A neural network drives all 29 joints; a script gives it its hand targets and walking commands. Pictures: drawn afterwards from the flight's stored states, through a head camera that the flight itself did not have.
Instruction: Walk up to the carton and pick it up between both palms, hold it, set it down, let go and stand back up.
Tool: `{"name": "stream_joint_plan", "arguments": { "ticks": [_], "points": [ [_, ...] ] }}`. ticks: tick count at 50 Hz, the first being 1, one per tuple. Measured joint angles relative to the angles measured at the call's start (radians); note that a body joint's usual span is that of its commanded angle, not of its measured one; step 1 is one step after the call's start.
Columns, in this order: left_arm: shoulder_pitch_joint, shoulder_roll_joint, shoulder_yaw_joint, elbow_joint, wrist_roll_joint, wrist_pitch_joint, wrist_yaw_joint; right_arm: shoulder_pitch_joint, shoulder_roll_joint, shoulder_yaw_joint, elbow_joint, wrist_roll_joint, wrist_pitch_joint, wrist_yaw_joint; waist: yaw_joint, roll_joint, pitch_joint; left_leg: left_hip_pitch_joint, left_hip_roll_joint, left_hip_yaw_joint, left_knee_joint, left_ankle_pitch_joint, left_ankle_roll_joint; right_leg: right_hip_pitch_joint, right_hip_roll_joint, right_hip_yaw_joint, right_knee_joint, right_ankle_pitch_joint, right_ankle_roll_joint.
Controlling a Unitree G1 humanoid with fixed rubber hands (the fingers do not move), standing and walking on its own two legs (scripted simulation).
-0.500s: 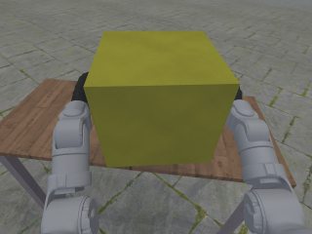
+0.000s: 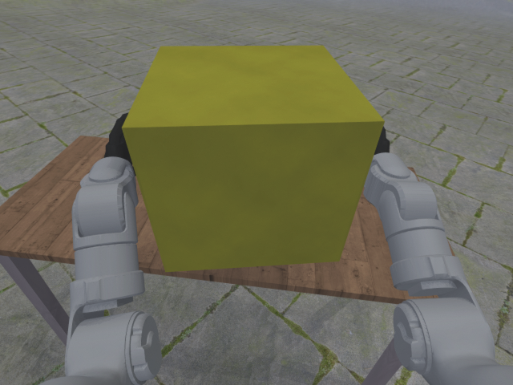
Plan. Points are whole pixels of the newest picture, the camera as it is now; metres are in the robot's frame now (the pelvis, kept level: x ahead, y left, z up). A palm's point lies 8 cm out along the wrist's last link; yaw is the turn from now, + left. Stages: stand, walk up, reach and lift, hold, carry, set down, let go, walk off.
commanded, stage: hold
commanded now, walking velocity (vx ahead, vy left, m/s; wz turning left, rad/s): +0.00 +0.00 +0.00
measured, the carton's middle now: (248, 152) +0.42 +0.00 +0.20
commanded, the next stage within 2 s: none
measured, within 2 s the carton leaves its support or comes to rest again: neither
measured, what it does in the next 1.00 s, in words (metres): stands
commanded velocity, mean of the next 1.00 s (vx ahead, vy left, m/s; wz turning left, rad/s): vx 0.00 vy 0.00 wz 0.00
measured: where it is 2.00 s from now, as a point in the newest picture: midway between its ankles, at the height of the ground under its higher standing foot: outside the picture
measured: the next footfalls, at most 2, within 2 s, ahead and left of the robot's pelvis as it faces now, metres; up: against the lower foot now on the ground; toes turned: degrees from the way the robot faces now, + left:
none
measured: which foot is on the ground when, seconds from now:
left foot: down 0.00-1.00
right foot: down 0.00-1.00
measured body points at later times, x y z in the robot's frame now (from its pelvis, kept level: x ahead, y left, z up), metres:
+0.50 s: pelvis +0.00 +0.00 +0.00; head -0.06 +0.03 +0.45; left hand +0.38 +0.19 +0.22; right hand +0.38 -0.18 +0.23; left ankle +0.03 +0.10 -0.75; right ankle +0.03 -0.09 -0.75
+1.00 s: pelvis +0.00 +0.01 +0.00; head -0.05 +0.02 +0.45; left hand +0.37 +0.19 +0.22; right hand +0.37 -0.18 +0.23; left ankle +0.03 +0.10 -0.75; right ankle +0.03 -0.09 -0.75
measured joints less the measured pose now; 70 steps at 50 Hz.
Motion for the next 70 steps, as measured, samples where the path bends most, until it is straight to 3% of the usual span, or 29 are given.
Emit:
{"name": "stream_joint_plan", "arguments": {
  "ticks": [17, 51, 61, 70],
  "points": [
    [-0.043, 0.010, -0.028, 0.052, -0.015, -0.007, 0.023, -0.020, -0.014, -0.021, 0.027, -0.020, -0.003, 0.019, 0.009, 0.000, -0.007, -0.036, -0.004, 0.006, 0.007, 0.006, 0.004, -0.040, -0.005, 0.007, 0.012, 0.006, 0.003],
    [0.043, -0.004, -0.037, -0.083, -0.028, 0.018, 0.025, 0.040, -0.025, 0.018, -0.093, 0.028, 0.031, -0.005, 0.002, 0.011, -0.011, -0.022, 0.002, 0.006, 0.023, -0.015, 0.002, -0.016, 0.001, 0.009, 0.003, -0.002, 0.007],
    [0.009, 0.005, -0.021, -0.018, -0.017, 0.027, 0.018, -0.021, -0.015, 0.000, -0.006, 0.007, 0.045, 0.005, 0.016, -0.002, -0.024, -0.012, -0.001, 0.006, 0.014, -0.011, 0.002, -0.014, -0.002, 0.010, 0.014, -0.008, 0.005],
    [0.019, 0.015, -0.039, -0.035, -0.023, 0.024, 0.022, -0.014, -0.018, 0.004, -0.021, 0.014, 0.038, 0.005, 0.008, 0.002, -0.025, -0.023, -0.002, -0.005, 0.021, -0.014, 0.001, -0.012, -0.001, -0.001, 0.002, -0.005, 0.006]
  ]
}}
